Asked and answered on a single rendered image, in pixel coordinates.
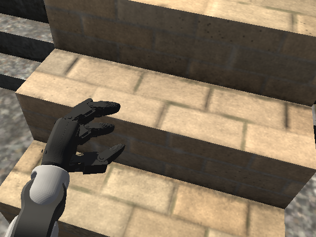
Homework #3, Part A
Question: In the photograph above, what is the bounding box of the robot left hand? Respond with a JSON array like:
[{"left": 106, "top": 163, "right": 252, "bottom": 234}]
[{"left": 41, "top": 98, "right": 125, "bottom": 175}]

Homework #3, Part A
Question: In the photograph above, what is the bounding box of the left robot forearm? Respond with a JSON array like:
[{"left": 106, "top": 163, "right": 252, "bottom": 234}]
[{"left": 5, "top": 165, "right": 70, "bottom": 237}]

